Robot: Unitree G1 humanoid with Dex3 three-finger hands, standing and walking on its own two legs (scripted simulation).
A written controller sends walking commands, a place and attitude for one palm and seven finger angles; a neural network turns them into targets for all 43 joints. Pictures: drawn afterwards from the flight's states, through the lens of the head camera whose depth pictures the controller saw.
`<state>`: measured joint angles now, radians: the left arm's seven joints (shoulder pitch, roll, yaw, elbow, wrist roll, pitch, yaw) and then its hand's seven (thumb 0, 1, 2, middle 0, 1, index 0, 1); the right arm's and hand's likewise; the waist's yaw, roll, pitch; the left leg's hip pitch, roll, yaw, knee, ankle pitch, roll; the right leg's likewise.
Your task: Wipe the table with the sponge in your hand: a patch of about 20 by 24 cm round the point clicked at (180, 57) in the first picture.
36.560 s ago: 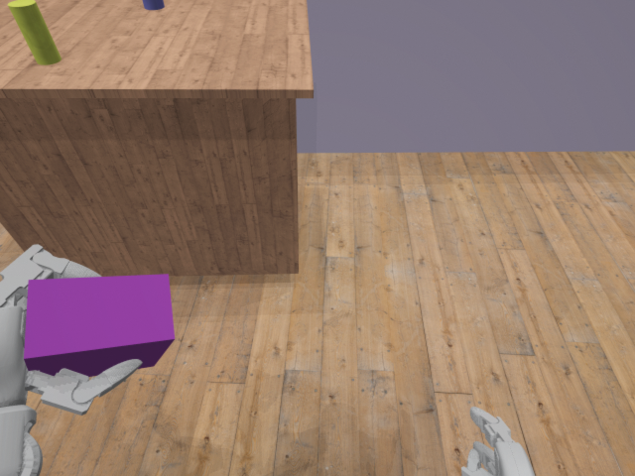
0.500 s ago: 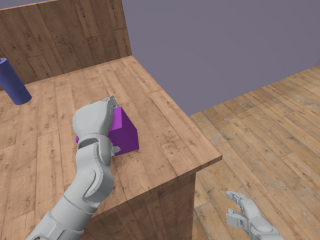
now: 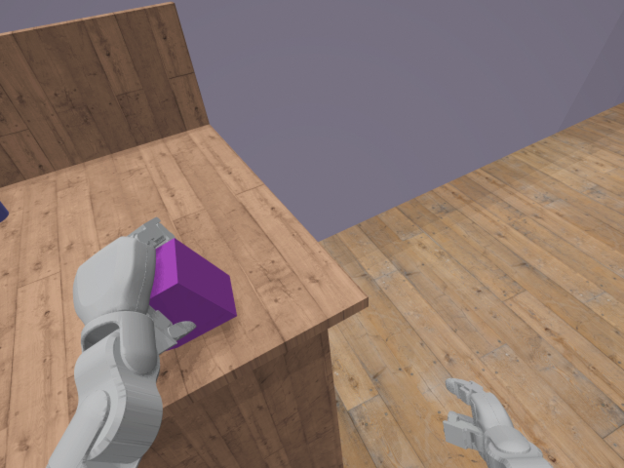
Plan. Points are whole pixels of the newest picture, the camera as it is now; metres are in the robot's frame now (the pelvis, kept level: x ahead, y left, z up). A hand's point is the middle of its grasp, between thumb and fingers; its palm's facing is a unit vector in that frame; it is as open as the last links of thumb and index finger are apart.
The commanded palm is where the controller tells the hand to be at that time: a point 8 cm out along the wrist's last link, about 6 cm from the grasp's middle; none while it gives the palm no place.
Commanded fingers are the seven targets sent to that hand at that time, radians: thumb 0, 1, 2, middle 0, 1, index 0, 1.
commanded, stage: slide back across to the middle lane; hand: left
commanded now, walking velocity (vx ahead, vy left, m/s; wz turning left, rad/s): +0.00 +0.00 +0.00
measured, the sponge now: (178, 304) +0.26 +0.21 +0.13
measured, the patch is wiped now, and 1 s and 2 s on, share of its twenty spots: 1.00 1.00 1.00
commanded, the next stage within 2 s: wipe forward along the middle lane in 0.64 s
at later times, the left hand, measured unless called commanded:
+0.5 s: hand (97, 328) +0.20 +0.26 +0.16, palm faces +0.14 -0.08 -0.99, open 10.4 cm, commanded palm +0.15 +0.28 +0.21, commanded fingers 0.00 0.10 1.30 -1.20 -1.60 -1.20 -1.60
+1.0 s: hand (94, 321) +0.21 +0.28 +0.15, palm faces +0.04 -0.03 -1.00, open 10.4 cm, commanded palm +0.18 +0.29 +0.19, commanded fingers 0.00 0.10 1.30 -1.20 -1.60 -1.20 -1.60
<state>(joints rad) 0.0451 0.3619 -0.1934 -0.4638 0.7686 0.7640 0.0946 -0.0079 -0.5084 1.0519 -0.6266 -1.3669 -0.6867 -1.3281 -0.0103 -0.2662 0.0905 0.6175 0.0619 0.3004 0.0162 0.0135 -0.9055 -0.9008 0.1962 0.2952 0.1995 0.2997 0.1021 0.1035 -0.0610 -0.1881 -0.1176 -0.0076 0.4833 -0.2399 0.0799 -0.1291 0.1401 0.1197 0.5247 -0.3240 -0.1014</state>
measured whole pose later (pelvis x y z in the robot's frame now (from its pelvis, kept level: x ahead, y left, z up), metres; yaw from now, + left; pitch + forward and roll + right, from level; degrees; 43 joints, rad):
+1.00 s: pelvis +0.01 -0.11 -0.01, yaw -3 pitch +1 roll +7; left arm 0.20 0.77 0.31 -0.08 0.66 0.40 -0.11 0.00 -0.53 1.05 -0.66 -1.33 -0.72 -1.29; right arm -0.02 -0.29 0.07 0.65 0.03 0.17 -0.13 0.01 -0.90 -0.90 0.20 0.30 0.20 0.30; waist 0.14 0.01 -0.02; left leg -0.41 -0.12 -0.13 0.90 -0.46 0.03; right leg -0.24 0.22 0.13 0.64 -0.35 -0.13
